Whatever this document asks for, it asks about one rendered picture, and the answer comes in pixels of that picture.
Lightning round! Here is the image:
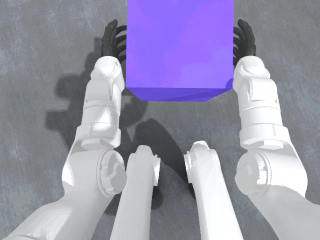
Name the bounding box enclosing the robot right shin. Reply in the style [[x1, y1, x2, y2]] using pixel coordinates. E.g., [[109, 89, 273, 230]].
[[189, 140, 221, 188]]

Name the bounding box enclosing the robot right forearm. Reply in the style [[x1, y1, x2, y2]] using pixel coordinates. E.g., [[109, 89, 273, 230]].
[[232, 55, 308, 179]]

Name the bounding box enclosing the robot left forearm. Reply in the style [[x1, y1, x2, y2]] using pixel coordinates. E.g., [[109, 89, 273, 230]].
[[62, 56, 125, 185]]

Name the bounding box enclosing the robot shin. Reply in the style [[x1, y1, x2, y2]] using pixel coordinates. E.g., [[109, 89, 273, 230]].
[[126, 145, 153, 172], [189, 140, 221, 188]]

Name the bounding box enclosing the robot left hand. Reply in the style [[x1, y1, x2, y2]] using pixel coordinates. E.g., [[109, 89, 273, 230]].
[[101, 19, 127, 64]]

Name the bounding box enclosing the robot right hand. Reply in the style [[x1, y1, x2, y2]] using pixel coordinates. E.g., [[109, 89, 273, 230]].
[[233, 19, 256, 68]]

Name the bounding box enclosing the left robot upper arm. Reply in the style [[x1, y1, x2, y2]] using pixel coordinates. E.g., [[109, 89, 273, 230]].
[[2, 148, 127, 240]]

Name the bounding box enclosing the right robot upper arm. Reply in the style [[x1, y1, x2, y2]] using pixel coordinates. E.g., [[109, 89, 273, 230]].
[[234, 150, 320, 240]]

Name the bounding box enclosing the carton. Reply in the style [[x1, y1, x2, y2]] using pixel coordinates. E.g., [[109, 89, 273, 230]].
[[125, 0, 234, 102]]

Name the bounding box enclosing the robot left shin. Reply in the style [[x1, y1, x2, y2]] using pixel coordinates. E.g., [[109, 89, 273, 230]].
[[126, 145, 153, 172]]

